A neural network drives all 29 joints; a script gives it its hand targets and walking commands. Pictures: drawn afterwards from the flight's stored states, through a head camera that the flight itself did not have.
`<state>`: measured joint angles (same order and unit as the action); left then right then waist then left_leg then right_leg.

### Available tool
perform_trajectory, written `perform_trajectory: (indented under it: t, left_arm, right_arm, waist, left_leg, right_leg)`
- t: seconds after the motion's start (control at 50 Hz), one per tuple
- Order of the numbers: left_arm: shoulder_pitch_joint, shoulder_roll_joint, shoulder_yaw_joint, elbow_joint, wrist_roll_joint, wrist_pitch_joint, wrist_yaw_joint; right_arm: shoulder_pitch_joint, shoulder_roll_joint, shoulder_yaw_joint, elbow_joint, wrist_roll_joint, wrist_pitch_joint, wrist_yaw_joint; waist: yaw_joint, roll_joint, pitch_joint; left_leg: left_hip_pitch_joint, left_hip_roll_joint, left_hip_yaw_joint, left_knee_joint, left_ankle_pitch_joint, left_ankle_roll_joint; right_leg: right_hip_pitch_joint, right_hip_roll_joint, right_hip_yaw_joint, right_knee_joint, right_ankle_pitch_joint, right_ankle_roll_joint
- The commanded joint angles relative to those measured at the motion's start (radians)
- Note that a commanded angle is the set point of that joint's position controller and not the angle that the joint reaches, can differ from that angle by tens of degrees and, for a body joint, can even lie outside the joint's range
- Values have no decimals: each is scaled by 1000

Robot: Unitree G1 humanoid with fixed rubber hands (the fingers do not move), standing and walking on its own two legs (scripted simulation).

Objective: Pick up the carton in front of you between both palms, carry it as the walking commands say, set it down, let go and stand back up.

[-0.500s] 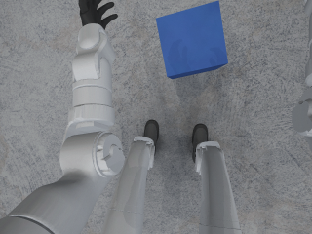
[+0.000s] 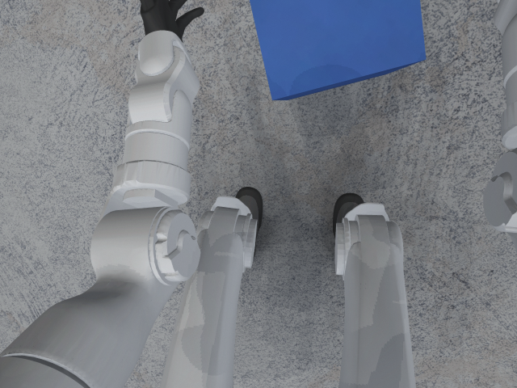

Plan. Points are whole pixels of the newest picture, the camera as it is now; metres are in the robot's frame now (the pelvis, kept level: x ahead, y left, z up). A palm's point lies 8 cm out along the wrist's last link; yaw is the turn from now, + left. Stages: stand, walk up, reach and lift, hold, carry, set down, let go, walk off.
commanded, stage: reach and lift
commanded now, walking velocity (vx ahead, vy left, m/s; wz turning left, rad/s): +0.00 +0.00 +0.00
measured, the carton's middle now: (328, 24) +0.54 -0.07 -0.39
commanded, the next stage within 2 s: none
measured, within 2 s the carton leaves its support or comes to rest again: leaves its support in 1.26 s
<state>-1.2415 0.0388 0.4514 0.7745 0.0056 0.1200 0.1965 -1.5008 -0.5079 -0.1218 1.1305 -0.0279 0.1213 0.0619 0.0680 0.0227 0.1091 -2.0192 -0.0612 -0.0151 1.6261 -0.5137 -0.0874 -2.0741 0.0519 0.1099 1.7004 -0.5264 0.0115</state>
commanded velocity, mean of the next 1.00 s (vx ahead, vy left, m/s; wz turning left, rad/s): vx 0.00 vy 0.00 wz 0.00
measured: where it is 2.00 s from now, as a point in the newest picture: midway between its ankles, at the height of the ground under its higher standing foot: (294, 243)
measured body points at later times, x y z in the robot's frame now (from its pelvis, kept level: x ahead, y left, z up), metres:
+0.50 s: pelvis -0.04 +0.00 -0.13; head +0.36 -0.05 +0.06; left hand +0.53 +0.13 -0.33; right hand +0.57 -0.23 -0.33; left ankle +0.09 +0.14 -0.48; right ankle +0.06 -0.11 -0.48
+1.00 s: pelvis -0.04 +0.00 -0.14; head +0.35 -0.06 +0.07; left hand +0.53 +0.09 -0.32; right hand +0.56 -0.21 -0.32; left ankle +0.09 +0.14 -0.48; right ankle +0.07 -0.11 -0.48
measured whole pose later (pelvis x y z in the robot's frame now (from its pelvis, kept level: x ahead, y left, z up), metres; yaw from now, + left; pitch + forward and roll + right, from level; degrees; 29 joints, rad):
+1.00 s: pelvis -0.04 +0.00 -0.14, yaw +0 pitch +33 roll +6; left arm -1.59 0.07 0.50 1.01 0.02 0.17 0.20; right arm -1.79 -0.52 0.04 1.29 0.04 0.19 0.07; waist 0.03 0.07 0.52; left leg -2.14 -0.08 -0.01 2.15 -0.60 -0.11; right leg -2.20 0.02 0.08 2.23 -0.61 -0.01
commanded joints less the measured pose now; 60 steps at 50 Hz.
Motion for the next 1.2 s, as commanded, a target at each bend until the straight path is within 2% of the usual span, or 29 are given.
perform_trajectory:
  t: [0.0, 0.08, 0.16, 0.22, 0.28, 0.32, 0.38, 0.46, 0.5, 0.54, 0.6, 0.7, 0.76, 0.82, 0.88, 0.9, 0.94, 0.96, 1.0, 1.1, 1.18]
  left_arm:
    - [-232, 126, -66, -115, -71, -3, 31]
    - [-349, 163, -94, -87, -123, 38, 49]
    - [-448, 170, -81, -3, -118, 60, 40]
    - [-497, 181, -62, 60, -94, 54, 26]
    - [-542, 197, -55, 105, -82, 39, 15]
    - [-585, 216, -64, 112, -81, 25, 14]
    - [-625, 236, -88, 119, -103, 6, 19]
    - [-591, 219, -128, 130, -141, -19, 13]
    - [-541, 212, -132, 162, -149, -25, 9]
    - [-508, 209, -125, 161, -144, -28, 10]
    - [-483, 204, -105, 155, -127, -28, 16]
    - [-473, 184, -83, 170, -99, -26, 10]
    - [-509, 161, -102, 159, -112, -26, 8]
    - [-561, 61, -131, 157, -116, -17, -10]
    - [-563, -65, -65, 177, -34, 1, -37]
    - [-600, -192, -66, 163, 1, 13, -68]
    - [-712, -490, -126, 147, 2, 44, -154]
    - [-741, -582, -152, 135, -1, 57, -189]
    - [-768, -675, -173, 118, -11, 75, -236]
    - [-788, -765, -238, 69, -58, 91, -268]
    - [-812, -830, -329, 12, -126, 96, -262]
  right_arm:
    - [-398, -171, 81, -129, 83, -10, -5]
    - [-505, -206, 153, -86, 140, 26, 3]
    - [-563, -216, 177, 22, 145, 46, 19]
    - [-586, -223, 172, 82, 125, 42, 29]
    - [-612, -231, 167, 106, 114, 30, 33]
    - [-648, -239, 156, 79, 116, 17, 30]
    - [-685, -259, 163, 56, 140, -2, 20]
    - [-649, -241, 179, 52, 153, -21, -2]
    - [-607, -209, 197, 63, 163, -22, -6]
    - [-587, -180, 210, 52, 173, -19, -4]
    - [-565, -158, 215, 54, 173, -11, 1]
    - [-543, -148, 192, 61, 153, -9, 4]
    - [-562, -122, 203, 55, 157, -9, 4]
    - [-602, -4, 236, 52, 172, -2, 23]
    - [-610, 157, 219, 48, 133, 19, 67]
    - [-625, 305, 227, 37, 118, 32, 104]
    - [-626, 617, 241, 25, 98, 59, 187]
    - [-605, 722, 234, 20, 91, 69, 216]
    - [-561, 835, 208, 1, 88, 83, 252]
    - [-512, 942, 202, -68, 89, 102, 263]
    - [-549, 1007, 256, -173, 131, 104, 246]
  waist:
    - [27, -228, -1319]
    - [43, -266, -1252]
    - [43, -232, -1063]
    - [36, -191, -947]
    - [29, -159, -872]
    - [18, -137, -841]
    - [6, -113, -876]
    - [-20, -137, -851]
    - [-16, -156, -865]
    - [2, -167, -893]
    - [21, -168, -896]
    - [11, -146, -810]
    - [0, -146, -808]
    - [3, -148, -773]
    - [26, -145, -690]
    - [35, -144, -658]
    - [4, -150, -605]
    - [-8, -151, -590]
    - [-16, -126, -601]
    - [-46, -82, -693]
    - [-64, -89, -898]
  left_leg:
    - [516, -36, 131, 76, 527, -28]
    - [431, -23, 159, 151, 346, -18]
    - [401, -6, 160, 215, 213, -10]
    - [391, -1, 152, 267, 181, -10]
    - [385, 0, 142, 317, 185, -13]
    - [408, 0, 133, 345, 195, -12]
    - [449, -5, 131, 393, 265, -7]
    - [403, -13, 131, 431, 340, 0]
    - [371, -17, 136, 442, 339, 1]
    - [356, -20, 142, 443, 341, 5]
    - [355, -25, 146, 437, 339, 11]
    - [362, -26, 130, 433, 319, 6]
    - [382, -31, 127, 431, 308, 6]
    - [388, -42, 126, 425, 272, 10]
    - [414, -59, 127, 428, 243, 17]
    - [425, -69, 129, 430, 234, 25]
    - [367, -80, 134, 442, 206, 32]
    - [341, -80, 134, 444, 199, 37]
    - [307, -85, 133, 443, 212, 43]
    - [291, -97, 137, 456, 280, 48]
    - [304, -102, 153, 466, 343, 42]
  right_leg:
    - [837, -20, -80, 35, 642, 15]
    - [799, -38, -87, 98, 451, 11]
    - [629, -53, -85, 131, 238, 0]
    - [536, -61, -73, 164, 166, -12]
    - [495, -67, -62, 207, 158, -19]
    - [462, -65, -63, 232, 164, -20]
    - [523, -67, -53, 284, 250, -22]
    - [578, -66, -43, 326, 382, -18]
    - [620, -67, -36, 339, 421, -13]
    - [651, -65, -34, 348, 443, -10]
    - [628, -58, -42, 346, 420, -7]
    - [509, -52, -53, 328, 338, -8]
    - [504, -53, -56, 318, 307, -10]
    - [507, -49, -55, 310, 267, -13]
    - [482, -34, -59, 311, 230, -5]
    - [466, -23, -64, 310, 220, -4]
    - [426, -2, -72, 320, 231, -12]
    - [396, 8, -79, 323, 225, -15]
    - [365, 16, -89, 329, 238, -25]
    - [392, 22, -101, 344, 331, -38]
    - [540, 23, -98, 353, 467, -36]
